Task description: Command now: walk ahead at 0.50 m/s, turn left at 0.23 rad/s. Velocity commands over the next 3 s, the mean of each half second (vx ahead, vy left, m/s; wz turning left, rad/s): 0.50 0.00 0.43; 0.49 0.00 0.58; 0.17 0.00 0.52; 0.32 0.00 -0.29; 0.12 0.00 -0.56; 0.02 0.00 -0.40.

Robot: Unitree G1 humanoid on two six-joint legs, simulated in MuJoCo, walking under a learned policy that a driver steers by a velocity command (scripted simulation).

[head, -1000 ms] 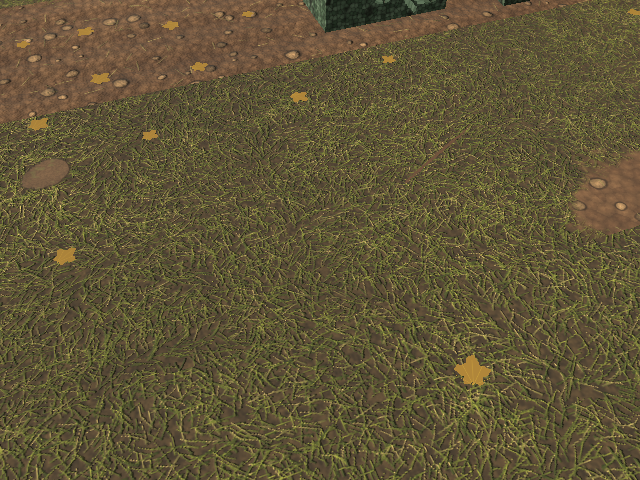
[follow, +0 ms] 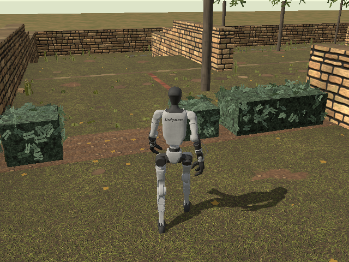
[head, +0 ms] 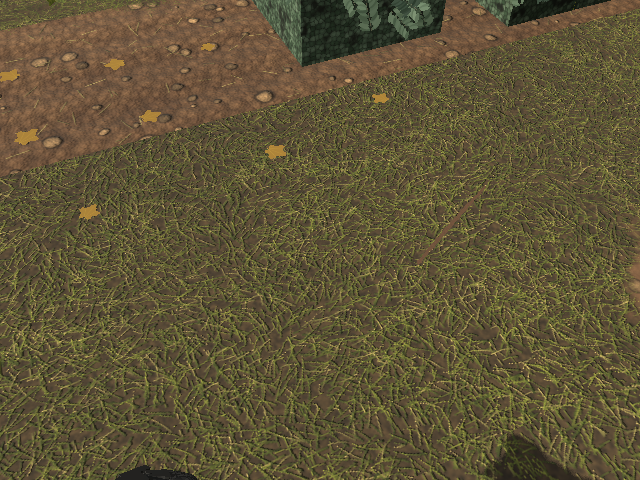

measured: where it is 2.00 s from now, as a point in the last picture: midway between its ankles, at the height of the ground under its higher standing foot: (181, 405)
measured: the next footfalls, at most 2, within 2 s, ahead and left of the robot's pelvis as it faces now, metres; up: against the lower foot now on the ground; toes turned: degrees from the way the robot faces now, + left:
right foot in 0.02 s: +0.21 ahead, -0.12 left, +0.00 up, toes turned -1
left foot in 0.54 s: +0.30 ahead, +0.16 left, +0.00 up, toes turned +19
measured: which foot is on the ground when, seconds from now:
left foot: down 0.00-0.04, up 0.06-0.52, down 0.54-0.92, up 0.94-1.00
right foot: up 0.00-0.00, down 0.02-0.56, up 0.58-0.90, down 0.92-1.00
